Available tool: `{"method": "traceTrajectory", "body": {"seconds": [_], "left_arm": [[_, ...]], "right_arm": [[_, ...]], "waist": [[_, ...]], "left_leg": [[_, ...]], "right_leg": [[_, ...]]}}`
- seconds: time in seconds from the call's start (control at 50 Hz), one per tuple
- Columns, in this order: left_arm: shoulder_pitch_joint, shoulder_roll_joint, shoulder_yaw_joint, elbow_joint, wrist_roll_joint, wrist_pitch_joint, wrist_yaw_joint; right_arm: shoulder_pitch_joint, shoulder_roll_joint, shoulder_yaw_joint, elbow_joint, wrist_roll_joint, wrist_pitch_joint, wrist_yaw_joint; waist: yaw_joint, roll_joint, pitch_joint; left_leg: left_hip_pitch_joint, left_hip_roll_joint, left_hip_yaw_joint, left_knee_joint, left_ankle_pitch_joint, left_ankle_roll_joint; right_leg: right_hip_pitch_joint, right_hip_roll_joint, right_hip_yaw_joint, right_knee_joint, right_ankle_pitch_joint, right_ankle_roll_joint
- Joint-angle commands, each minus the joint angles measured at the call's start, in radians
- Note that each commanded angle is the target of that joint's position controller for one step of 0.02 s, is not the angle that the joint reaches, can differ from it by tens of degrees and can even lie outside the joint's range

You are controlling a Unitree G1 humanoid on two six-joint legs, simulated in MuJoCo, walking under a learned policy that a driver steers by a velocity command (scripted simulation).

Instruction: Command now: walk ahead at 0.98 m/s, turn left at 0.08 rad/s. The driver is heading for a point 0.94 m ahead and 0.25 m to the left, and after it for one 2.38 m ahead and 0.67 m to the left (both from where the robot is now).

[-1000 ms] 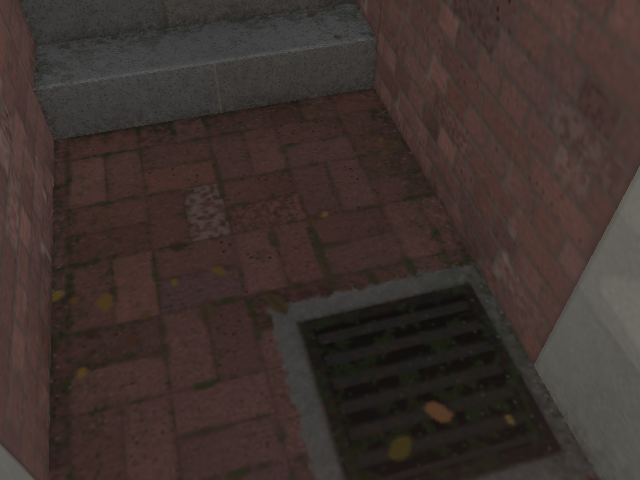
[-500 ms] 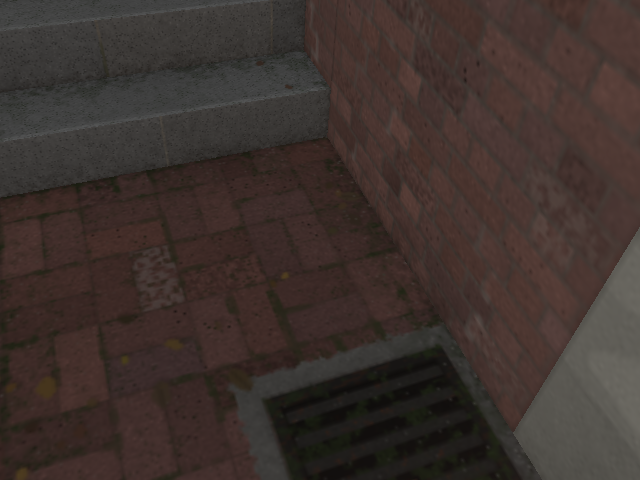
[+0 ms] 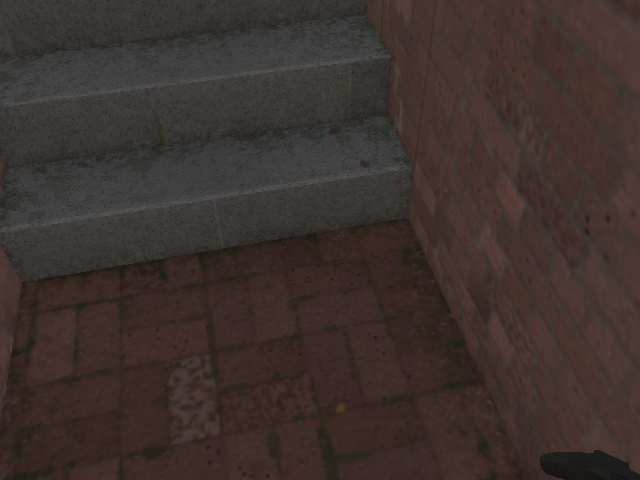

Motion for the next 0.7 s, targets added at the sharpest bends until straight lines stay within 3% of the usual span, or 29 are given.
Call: {"method": "traceTrajectory", "body": {"seconds": [0.02,0.08,0.1,0.14,0.16,0.18,0.2,0.22,0.24,0.26,0.28,0.3,0.32,0.34,0.36,0.38,0.4,0.44,0.46,0.52,0.56,0.58,0.6,0.62,0.64,0.66,0.68,0.7], "left_arm": [[-0.055,0.140,0.020,-0.066,-0.013,-0.030,0.034],[-0.024,0.161,0.017,-0.047,0.003,-0.002,0.038],[-0.021,0.202,0.022,-0.049,0.010,0.009,0.040],[-0.048,0.236,0.026,-0.050,0.043,0.032,0.040],[-0.057,0.246,0.026,-0.056,0.049,0.041,0.049],[-0.107,0.261,0.029,-0.075,0.058,0.056,0.060],[-0.184,0.274,0.029,-0.113,0.052,0.063,0.068],[-0.120,0.136,-0.007,-0.157,0.077,0.034,0.055],[-0.030,0.073,-0.027,-0.201,0.019,-0.025,0.024],[-0.183,0.202,0.002,-0.210,0.005,-0.069,0.015],[-0.293,0.195,0.000,-0.253,-0.001,-0.082,0.016],[-0.318,0.157,-0.008,-0.260,0.014,-0.083,0.027],[-0.316,0.151,0.001,-0.266,0.020,-0.077,0.032],[-0.281,0.136,0.011,-0.259,0.016,-0.058,0.037],[-0.282,0.136,0.020,-0.257,0.023,-0.032,0.046],[-0.275,0.129,0.023,-0.273,0.021,-0.015,0.051],[-0.319,0.123,0.024,-0.298,0.036,-0.009,0.059],[-0.490,0.129,0.027,-0.370,0.056,-0.014,0.067],[-0.571,0.120,0.023,-0.398,0.059,-0.020,0.066],[-0.692,0.091,0.014,-0.451,0.043,-0.033,0.054],[-0.697,0.117,0.026,-0.459,0.020,-0.034,0.053],[-0.708,0.130,0.035,-0.469,0.024,-0.036,0.055],[-0.658,0.166,0.056,-0.462,0.031,-0.044,0.055],[-0.557,0.208,0.077,-0.450,0.038,-0.051,0.057],[-0.333,0.241,0.087,-0.397,0.038,-0.050,0.061],[-0.169,0.275,0.085,-0.355,0.047,-0.034,0.070],[-0.078,0.278,0.088,-0.292,0.047,-0.018,0.045],[-0.158,0.206,0.080,-0.356,0.048,0.004,0.048]], "right_arm": [[-0.064,-0.019,-0.004,-0.061,0.007,-0.007,0.023],[-0.187,-0.039,-0.019,-0.114,0.026,-0.011,0.044],[-0.196,-0.038,-0.023,-0.134,0.020,-0.016,0.051],[-0.169,-0.073,-0.046,-0.174,0.015,-0.016,0.061],[-0.083,-0.108,-0.064,-0.173,0.024,-0.010,0.064],[0.118,-0.140,-0.088,-0.128,0.024,0.005,0.064],[0.390,-0.192,-0.119,-0.053,0.022,0.019,0.060],[0.485,-0.258,-0.123,0.017,0.021,0.029,0.040],[0.435,-0.296,-0.137,-0.044,-0.004,0.022,0.025],[0.457,-0.177,-0.126,-0.053,-0.008,0.013,0.014],[0.448,-0.167,-0.124,-0.046,-0.010,0.003,0.013],[0.387,-0.161,-0.119,-0.050,-0.010,-0.010,0.024],[0.325,-0.137,-0.109,-0.065,-0.008,-0.012,0.025],[0.283,-0.120,-0.101,-0.073,0.001,-0.014,0.026],[0.266,-0.102,-0.095,-0.069,0.023,-0.013,0.030],[0.274,-0.112,-0.096,-0.061,0.034,-0.015,0.024],[0.286,-0.113,-0.094,-0.044,0.044,-0.014,0.018],[0.336,-0.123,-0.093,-0.021,0.047,-0.015,0.001],[0.370,-0.114,-0.091,-0.001,0.051,-0.012,-0.008],[0.438,-0.126,-0.101,0.047,0.054,-0.006,-0.007],[0.469,-0.121,-0.110,0.070,0.058,0.005,-0.010],[0.486,-0.127,-0.119,0.080,0.056,0.011,-0.018],[0.470,-0.145,-0.127,0.069,0.058,0.015,-0.027],[0.433,-0.151,-0.133,0.050,0.057,0.020,-0.033],[0.361,-0.124,-0.121,0.006,0.038,0.029,-0.031],[0.438,0.008,-0.083,-0.016,0.000,0.051,-0.039],[0.624,-0.033,-0.070,-0.019,0.041,0.059,-0.035],[0.598,-0.132,-0.081,0.012,0.040,0.079,-0.040]], "waist": [[-0.054,-0.076,0.170],[-0.009,-0.095,0.209],[-0.015,-0.101,0.209],[-0.073,-0.182,0.142],[-0.131,-0.229,0.069],[-0.235,-0.248,-0.033],[-0.366,-0.188,-0.138],[-0.250,0.146,-0.198],[-0.136,0.404,-0.401],[-0.231,0.174,-0.365],[-0.210,0.025,-0.228],[-0.137,-0.176,-0.147],[-0.082,-0.219,-0.089],[-0.027,-0.187,-0.049],[-0.014,-0.171,0.002],[0.012,-0.113,0.039],[-0.001,-0.104,0.079],[-0.064,-0.062,0.140],[-0.100,-0.038,0.149],[-0.174,0.010,0.143],[-0.194,0.067,0.144],[-0.204,0.071,0.112],[-0.176,0.102,0.048],[-0.104,0.130,-0.029],[0.019,0.180,-0.185],[0.003,-0.056,-0.374],[-0.053,-0.445,-0.618],[-0.018,-0.290,-0.619]], "left_leg": [[0.197,-0.051,0.062,-0.222,0.216,-0.024],[0.174,-0.106,0.085,-0.419,0.211,0.013],[0.169,-0.128,0.106,-0.437,0.143,0.032],[0.208,-0.196,0.168,-0.407,-0.039,0.086],[0.300,-0.230,0.188,-0.375,-0.102,0.118],[0.485,-0.257,0.186,-0.346,-0.159,0.150],[0.814,-0.238,0.122,-0.441,-0.107,0.191],[1.112,-0.078,-0.205,-0.402,-0.179,0.179],[1.424,0.112,-0.860,-0.627,-0.548,0.407],[1.417,0.085,-0.879,-0.705,-0.568,0.340],[1.267,0.060,-0.756,-0.710,-0.435,0.306],[1.061,0.030,-0.674,-0.726,-0.323,0.270],[0.891,-0.005,-0.621,-0.746,-0.225,0.264],[0.779,-0.032,-0.581,-0.765,-0.196,0.254],[0.679,-0.071,-0.501,-0.779,-0.161,0.241],[0.577,-0.078,-0.467,-0.786,-0.148,0.262],[0.511,-0.112,-0.424,-0.805,-0.142,0.262],[0.418,-0.161,-0.358,-0.827,-0.036,0.245],[0.406,-0.185,-0.339,-0.822,-0.001,0.229],[0.443,-0.190,-0.358,-0.816,0.011,0.172],[0.596,-0.196,-0.397,-0.759,0.075,0.138],[0.675,-0.197,-0.404,-0.696,0.162,0.113],[0.759,-0.204,-0.413,-0.597,0.291,0.083],[0.781,-0.219,-0.421,-0.447,0.386,0.047],[0.748,-0.227,-0.383,-0.224,0.371,0.011],[0.516,-0.283,-0.282,0.149,-0.341,-0.035],[0.291,-0.326,-0.252,0.498,-0.834,-0.056],[0.222,-0.202,-0.256,0.569,-0.712,-0.071]], "right_leg": [[-0.281,-0.213,0.061,-0.220,0.154,-0.141],[-0.077,-0.248,-0.033,-0.198,0.284,-0.094],[-0.003,-0.277,-0.056,-0.167,0.428,-0.084],[0.131,-0.312,-0.097,0.019,0.986,-0.052],[0.154,-0.331,-0.115,0.179,1.236,-0.049],[0.118,-0.349,-0.111,0.410,1.394,-0.048],[-0.065,-0.312,-0.117,0.728,1.346,-0.027],[-0.410,-0.173,-0.060,1.051,0.163,-0.018],[-0.806,-0.009,0.147,1.354,-0.244,-0.003],[-0.889,-0.070,0.253,1.345,-0.142,-0.056],[-0.916,-0.089,0.233,1.294,-0.096,-0.061],[-0.825,-0.128,0.235,1.197,-0.059,-0.054],[-0.748,-0.144,0.236,1.123,-0.043,-0.032],[-0.700,-0.162,0.240,1.090,-0.059,-0.020],[-0.683,-0.176,0.211,1.073,-0.053,-0.003],[-0.666,-0.177,0.186,1.022,-0.057,0.020],[-0.654,-0.182,0.161,0.949,-0.001,0.039],[-0.613,-0.147,0.113,0.727,0.174,0.061],[-0.574,-0.116,0.097,0.613,0.262,0.068],[-0.438,-0.035,0.051,0.318,0.426,0.069],[-0.399,0.000,0.068,0.175,0.472,0.073],[-0.377,0.018,0.071,0.150,0.490,0.072],[-0.325,0.038,0.083,0.124,0.466,0.046],[-0.202,0.029,0.090,0.126,0.495,0.030],[0.031,-0.052,0.100,0.188,0.630,0.003],[0.378,-0.365,0.343,0.424,1.162,-0.078],[0.629,-0.642,0.801,0.347,0.924,-0.297],[0.569,-0.564,0.788,0.267,0.498,-0.272]]}}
